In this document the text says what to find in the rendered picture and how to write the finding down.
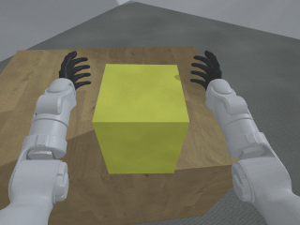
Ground robot right upper arm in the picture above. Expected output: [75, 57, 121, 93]
[231, 155, 300, 225]

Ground robot left upper arm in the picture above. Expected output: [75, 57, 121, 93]
[0, 159, 69, 225]

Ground robot right forearm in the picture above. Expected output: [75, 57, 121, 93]
[205, 79, 293, 190]

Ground pedestal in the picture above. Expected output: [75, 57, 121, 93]
[0, 46, 240, 225]

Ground left robot hand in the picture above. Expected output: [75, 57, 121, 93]
[59, 51, 91, 90]

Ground right robot hand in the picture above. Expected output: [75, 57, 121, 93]
[190, 51, 222, 91]

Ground robot left forearm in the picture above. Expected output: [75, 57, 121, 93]
[7, 78, 77, 201]

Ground carton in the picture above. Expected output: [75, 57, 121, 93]
[92, 64, 190, 174]

